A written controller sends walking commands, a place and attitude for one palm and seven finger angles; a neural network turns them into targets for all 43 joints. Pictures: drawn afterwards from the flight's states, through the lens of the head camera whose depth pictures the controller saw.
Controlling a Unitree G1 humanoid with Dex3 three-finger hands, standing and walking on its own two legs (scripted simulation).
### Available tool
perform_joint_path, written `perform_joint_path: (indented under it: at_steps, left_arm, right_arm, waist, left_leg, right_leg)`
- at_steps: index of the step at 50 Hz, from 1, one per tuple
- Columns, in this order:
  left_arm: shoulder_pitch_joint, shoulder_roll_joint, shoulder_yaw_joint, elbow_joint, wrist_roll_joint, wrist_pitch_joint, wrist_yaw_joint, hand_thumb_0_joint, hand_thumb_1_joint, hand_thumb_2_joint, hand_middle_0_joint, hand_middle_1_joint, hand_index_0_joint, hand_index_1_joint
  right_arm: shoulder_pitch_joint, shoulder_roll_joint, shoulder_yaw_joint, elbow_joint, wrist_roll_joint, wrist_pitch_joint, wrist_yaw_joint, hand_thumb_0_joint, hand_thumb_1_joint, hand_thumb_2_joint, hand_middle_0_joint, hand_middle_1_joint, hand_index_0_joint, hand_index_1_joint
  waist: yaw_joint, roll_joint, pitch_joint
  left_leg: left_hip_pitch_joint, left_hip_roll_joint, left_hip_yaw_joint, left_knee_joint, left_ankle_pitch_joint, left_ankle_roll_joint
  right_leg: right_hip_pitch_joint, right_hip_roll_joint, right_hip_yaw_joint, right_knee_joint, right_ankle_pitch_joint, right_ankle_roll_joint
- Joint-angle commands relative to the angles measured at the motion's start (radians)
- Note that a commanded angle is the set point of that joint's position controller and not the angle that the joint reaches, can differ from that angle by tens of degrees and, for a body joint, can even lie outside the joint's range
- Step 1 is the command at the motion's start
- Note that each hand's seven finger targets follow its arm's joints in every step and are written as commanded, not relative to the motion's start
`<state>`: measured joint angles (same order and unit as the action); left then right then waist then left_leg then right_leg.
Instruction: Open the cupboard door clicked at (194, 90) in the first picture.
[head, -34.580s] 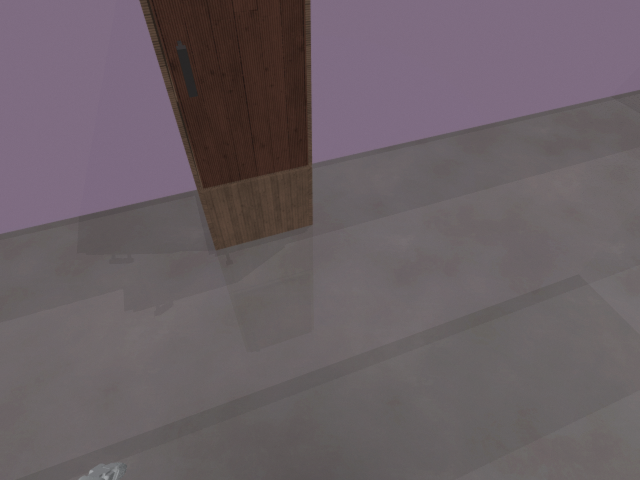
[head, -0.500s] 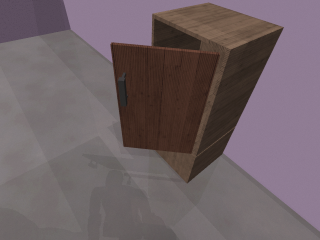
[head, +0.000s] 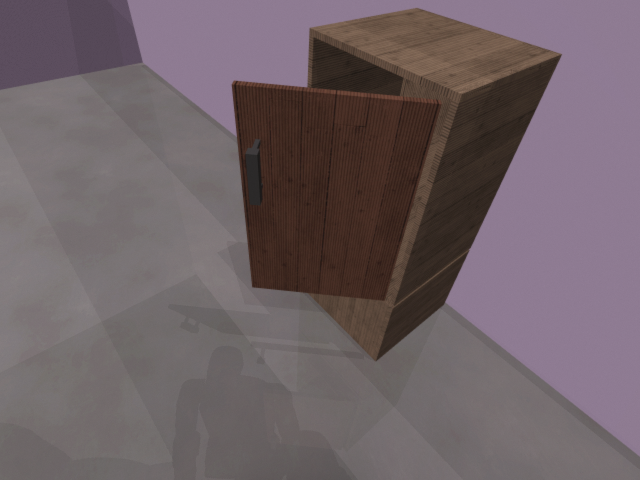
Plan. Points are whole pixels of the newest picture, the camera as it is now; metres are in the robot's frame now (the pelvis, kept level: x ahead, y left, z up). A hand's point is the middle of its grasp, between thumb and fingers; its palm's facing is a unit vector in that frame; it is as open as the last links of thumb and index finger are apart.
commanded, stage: look again from close up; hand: left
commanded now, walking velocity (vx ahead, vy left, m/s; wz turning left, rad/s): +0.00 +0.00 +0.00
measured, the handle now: (256, 172) +0.69 +0.18 +0.01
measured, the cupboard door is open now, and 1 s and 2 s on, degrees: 45 45 45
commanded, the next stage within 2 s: shuffle to correct the standing spot in 0.16 s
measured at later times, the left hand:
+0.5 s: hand out of the picture -0.02 +0.20 -0.17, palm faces -0.02 -0.99 -0.15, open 7.4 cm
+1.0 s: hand out of the picture +0.03 +0.22 -0.20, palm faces -0.03 -0.99 -0.12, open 7.3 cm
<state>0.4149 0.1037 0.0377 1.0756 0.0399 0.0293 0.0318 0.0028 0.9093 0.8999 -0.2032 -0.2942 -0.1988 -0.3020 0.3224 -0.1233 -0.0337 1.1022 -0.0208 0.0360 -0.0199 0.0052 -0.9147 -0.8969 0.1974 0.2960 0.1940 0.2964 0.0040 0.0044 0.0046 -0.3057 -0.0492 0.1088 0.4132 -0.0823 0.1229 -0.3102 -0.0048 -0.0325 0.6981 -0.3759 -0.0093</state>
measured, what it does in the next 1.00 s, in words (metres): steps on the spot: right foot, then left foot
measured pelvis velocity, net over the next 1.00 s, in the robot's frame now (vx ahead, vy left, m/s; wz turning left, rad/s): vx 0.06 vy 0.05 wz -0.07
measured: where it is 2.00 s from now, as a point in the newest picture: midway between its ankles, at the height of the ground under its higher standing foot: outside the picture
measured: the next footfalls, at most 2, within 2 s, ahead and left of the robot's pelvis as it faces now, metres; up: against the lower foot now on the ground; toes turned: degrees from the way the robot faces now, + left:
right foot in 0.10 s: +0.02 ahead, -0.12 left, +0.00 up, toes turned -5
left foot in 0.32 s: +0.00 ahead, +0.12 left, +0.00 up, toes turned -1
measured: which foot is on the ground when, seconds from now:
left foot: down 0.00-0.12, up 0.14-0.30, down 0.32-0.68, up 0.70-0.90, down 0.92-1.00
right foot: up 0.00-0.08, down 0.10-0.34, up 0.36-0.64, down 0.66-0.94, up 0.96-1.00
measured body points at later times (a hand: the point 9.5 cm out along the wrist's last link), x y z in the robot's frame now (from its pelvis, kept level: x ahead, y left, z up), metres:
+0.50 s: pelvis -0.05 +0.03 +0.01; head -0.05 +0.05 +0.46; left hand -0.02 +0.26 -0.15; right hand -0.12 -0.17 -0.14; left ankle -0.04 +0.12 -0.73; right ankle -0.07 -0.09 -0.69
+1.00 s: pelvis +0.06 +0.05 -0.01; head +0.08 +0.07 +0.44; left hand +0.03 +0.27 -0.18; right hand +0.08 -0.20 -0.14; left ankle +0.11 +0.14 -0.73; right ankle -0.05 -0.09 -0.69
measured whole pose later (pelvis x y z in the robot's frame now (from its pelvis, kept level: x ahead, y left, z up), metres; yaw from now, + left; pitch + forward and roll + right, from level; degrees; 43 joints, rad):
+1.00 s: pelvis +0.06 +0.05 -0.01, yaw -4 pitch +0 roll -1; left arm 0.36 0.17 0.05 1.10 0.03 0.01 -0.01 0.00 0.92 0.90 -0.20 -0.29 -0.20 -0.30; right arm 0.25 -0.17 -0.05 0.99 -0.04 -0.06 -0.01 0.00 -0.92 -0.90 0.20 0.30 0.19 0.30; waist -0.01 -0.06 0.06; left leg -0.37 0.06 0.14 0.66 -0.28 0.04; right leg -0.27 -0.05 -0.02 0.93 -0.50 -0.01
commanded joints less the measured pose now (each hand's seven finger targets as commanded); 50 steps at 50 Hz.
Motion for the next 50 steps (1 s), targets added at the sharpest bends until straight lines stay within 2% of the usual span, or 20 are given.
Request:
perform_joint_path:
  at_steps: [1,3,5,7,9,14,17,19,22,27,30,31,33,34,35,40,44,45,47,50]
  left_arm:
    - [0.275,0.021,0.010,0.034,-0.009,0.015,0.015,0.000,0.900,0.900,-0.200,-0.300,-0.200,-0.300]
    - [0.305,0.019,0.008,0.044,-0.011,0.020,0.021,0.000,0.900,0.900,-0.200,-0.300,-0.200,-0.300]
    - [0.319,0.074,0.016,0.041,-0.004,0.019,0.030,0.000,0.900,0.900,-0.200,-0.300,-0.200,-0.300]
    - [0.052,0.149,0.027,-0.033,-0.011,-0.005,0.039,0.000,0.900,0.900,-0.200,-0.300,-0.200,-0.300]
    - [-0.196,0.155,0.019,-0.107,-0.010,-0.038,0.037,0.000,0.900,0.900,-0.200,-0.300,-0.200,-0.300]
    - [-0.009,0.125,0.013,-0.034,-0.014,-0.025,0.012,0.000,0.900,0.900,-0.200,-0.300,-0.200,-0.300]
    - [0.033,0.074,0.015,-0.046,-0.017,-0.018,-0.017,0.000,0.900,0.900,-0.200,-0.300,-0.200,-0.300]
    - [-0.043,0.069,0.012,-0.059,-0.001,-0.009,-0.020,0.000,0.900,0.900,-0.200,-0.300,-0.200,-0.300]
    - [-0.097,0.066,0.014,-0.085,-0.008,-0.031,-0.033,0.000,0.900,0.900,-0.200,-0.300,-0.200,-0.300]
    - [-0.176,0.060,0.012,-0.120,-0.017,-0.040,-0.040,0.000,0.900,0.900,-0.200,-0.300,-0.200,-0.300]
    - [-0.128,0.063,0.020,-0.099,-0.018,-0.040,-0.042,0.000,0.900,0.900,-0.200,-0.300,-0.200,-0.300]
    - [-0.090,0.083,0.024,-0.081,-0.018,-0.045,-0.037,0.000,0.900,0.900,-0.200,-0.300,-0.200,-0.300]
    - [0.042,0.172,0.044,-0.034,-0.016,-0.054,-0.020,0.000,0.900,0.900,-0.200,-0.300,-0.200,-0.300]
    - [0.099,0.234,0.058,-0.025,-0.017,-0.051,-0.017,0.000,0.900,0.900,-0.200,-0.300,-0.200,-0.300]
    - [0.085,0.219,0.056,-0.030,-0.022,-0.064,-0.012,0.000,0.900,0.900,-0.200,-0.300,-0.200,-0.300]
    - [-0.076,0.165,0.041,-0.068,-0.008,-0.085,-0.010,0.000,0.900,0.900,-0.200,-0.300,-0.200,-0.300]
    - [-0.082,0.185,0.039,-0.056,-0.015,-0.068,-0.021,0.000,0.900,0.900,-0.200,-0.300,-0.200,-0.300]
    - [-0.062,0.161,0.030,-0.057,-0.018,-0.062,-0.027,0.000,0.900,0.900,-0.200,-0.300,-0.200,-0.300]
    - [-0.094,0.104,0.021,-0.119,-0.021,-0.063,-0.036,0.000,0.900,0.900,-0.200,-0.300,-0.200,-0.300]
    - [-0.160,0.113,0.026,-0.104,-0.010,-0.062,-0.042,0.000,0.900,0.900,-0.200,-0.300,-0.200,-0.300]
  right_arm:
    - [-0.062,-0.160,-0.030,-0.076,-0.005,-0.014,-0.009,0.000,-0.900,-0.900,0.200,0.300,0.200,0.300]
    - [-0.011,-0.150,-0.033,-0.052,-0.005,0.000,-0.009,0.000,-0.900,-0.900,0.200,0.300,0.200,0.300]
    - [0.021,-0.105,-0.034,-0.046,0.010,0.014,-0.010,0.000,-0.900,-0.900,0.200,0.300,0.200,0.300]
    - [0.055,-0.053,-0.044,-0.038,0.006,0.032,-0.004,0.000,-0.900,-0.900,0.200,0.300,0.200,0.300]
    - [0.123,-0.087,-0.053,-0.030,0.009,0.019,0.010,0.000,-0.900,-0.900,0.200,0.300,0.200,0.300]
    - [0.140,-0.009,-0.001,-0.031,0.008,-0.035,-0.009,0.000,-0.900,-0.900,0.200,0.300,0.200,0.300]
    - [0.104,-0.161,-0.023,-0.059,-0.013,-0.050,-0.028,0.000,-0.900,-0.900,0.200,0.300,0.200,0.300]
    - [0.093,-0.158,-0.023,-0.048,-0.012,-0.060,-0.024,0.000,-0.900,-0.900,0.200,0.300,0.200,0.300]
    - [0.104,-0.133,-0.019,-0.034,-0.011,-0.073,-0.023,0.000,-0.900,-0.900,0.200,0.300,0.200,0.300]
    - [0.179,-0.138,-0.028,-0.002,-0.017,-0.076,-0.024,0.000,-0.900,-0.900,0.200,0.300,0.200,0.300]
    - [0.162,-0.137,-0.030,0.004,-0.014,-0.073,-0.022,0.000,-0.900,-0.900,0.200,0.300,0.200,0.300]
    - [0.154,-0.121,-0.026,0.004,-0.010,-0.075,-0.019,0.000,-0.900,-0.900,0.200,0.300,0.200,0.300]
    - [0.100,-0.051,-0.007,-0.031,0.000,-0.084,-0.011,0.000,-0.900,-0.900,0.200,0.300,0.200,0.300]
    - [0.026,-0.062,-0.012,-0.076,-0.006,-0.080,-0.002,0.000,-0.900,-0.900,0.200,0.300,0.200,0.300]
    - [-0.020,-0.098,-0.024,-0.088,-0.010,-0.074,0.006,0.000,-0.900,-0.900,0.200,0.300,0.200,0.300]
    - [-0.002,-0.049,-0.026,-0.100,-0.002,-0.065,0.027,0.000,-0.900,-0.900,0.200,0.300,0.200,0.300]
    - [0.089,-0.062,-0.020,-0.080,-0.005,-0.082,0.025,0.000,-0.900,-0.900,0.200,0.300,0.200,0.300]
    - [0.151,-0.116,-0.031,-0.062,-0.008,-0.088,0.018,0.000,-0.900,-0.900,0.200,0.300,0.200,0.300]
    - [0.302,-0.294,-0.068,-0.055,-0.021,-0.090,-0.002,0.000,-0.900,-0.900,0.200,0.300,0.200,0.300]
    - [0.105,-0.181,-0.036,-0.085,-0.011,-0.100,-0.009,0.000,-0.900,-0.900,0.200,0.300,0.200,0.300]
  waist:
    - [0.064,0.069,0.104]
    - [0.052,0.047,0.160]
    - [0.035,-0.078,0.183]
    - [-0.047,-0.278,0.175]
    - [-0.131,-0.124,0.147]
    - [-0.029,-0.034,0.134]
    - [0.020,0.140,0.100]
    - [-0.005,0.188,0.161]
    - [-0.010,0.061,0.153]
    - [-0.050,0.102,0.077]
    - [-0.015,0.081,0.067]
    - [0.004,0.045,0.054]
    - [0.071,-0.172,0.060]
    - [0.094,-0.257,0.087]
    - [0.081,-0.231,0.110]
    - [-0.017,-0.134,0.134]
    - [-0.060,-0.082,0.097]
    - [-0.082,0.037,0.054]
    - [-0.130,0.311,-0.012]
    - [-0.065,0.123,0.077]
  left_leg:
    - [-0.186,0.265,-0.280,-0.391,-0.534,-0.045]
    - [-0.172,0.216,-0.231,-0.385,-0.542,-0.117]
    - [-0.135,0.078,-0.097,-0.197,-0.460,-0.209]
    - [0.121,0.040,-0.101,0.412,-0.234,-0.157]
    - [0.076,0.066,-0.140,0.653,-0.224,-0.127]
    - [0.113,0.078,-0.078,-0.037,-0.224,-0.111]
    - [-0.111,0.295,-0.419,-0.285,-0.680,0.001]
    - [-0.081,0.340,-0.527,-0.366,-0.685,0.052]
    - [0.044,0.318,-0.438,-0.318,-0.496,0.064]
    - [0.153,0.299,-0.377,-0.256,-0.352,0.066]
    - [0.041,0.264,-0.326,-0.199,-0.403,0.029]
    - [-0.028,0.230,-0.296,-0.140,-0.385,0.001]
    - [-0.350,0.078,-0.091,0.159,-0.417,-0.077]
    - [-0.436,0.055,-0.017,0.377,-0.470,-0.097]
    - [-0.449,0.101,-0.070,0.517,-0.437,-0.095]
    - [-0.252,0.161,-0.050,0.458,-0.279,-0.121]
    - [0.132,0.084,0.049,0.142,-0.114,-0.133]
    - [0.261,0.115,-0.008,0.086,-0.153,-0.122]
    - [0.355,0.502,-0.588,-0.189,-0.254,0.074]
    - [0.132,0.445,-0.413,-0.219,-0.234,0.074]
  right_leg:
    - [0.176,0.010,-0.066,-0.021,-0.093,-0.014]
    - [0.223,0.031,-0.091,-0.268,-0.048,-0.028]
    - [0.154,-0.065,0.073,-0.489,-0.128,-0.074]
    - [-0.333,-0.331,0.358,-0.705,-0.436,-0.181]
    - [-0.362,-0.273,0.244,-0.629,-0.200,-0.155]
    - [-0.093,-0.151,0.148,-0.385,-0.109,-0.075]
    - [0.022,-0.009,-0.033,-0.107,-0.032,0.010]
    - [-0.112,-0.017,0.006,0.171,-0.026,-0.003]
    - [-0.194,-0.054,0.024,0.172,-0.010,-0.008]
    - [-0.096,-0.036,-0.023,-0.070,-0.045,-0.011]
    - [0.102,-0.009,-0.049,-0.234,0.047,-0.017]
    - [0.219,-0.014,-0.036,-0.307,0.086,-0.026]
    - [0.477,-0.242,0.254,-0.428,-0.139,-0.125]
    - [0.434,-0.389,0.437,-0.539,-0.256,-0.201]
    - [0.350,-0.388,0.473,-0.573,-0.275,-0.226]
    - [0.145,-0.282,0.152,-0.498,0.142,-0.174]
    - [-0.022,-0.172,0.043,-0.328,0.096,-0.096]
    - [-0.081,-0.125,0.017,-0.172,0.087,-0.071]
    - [-0.315,0.022,-0.064,0.343,-0.237,-0.003]
    - [-0.332,-0.117,0.054,0.497,-0.026,-0.010]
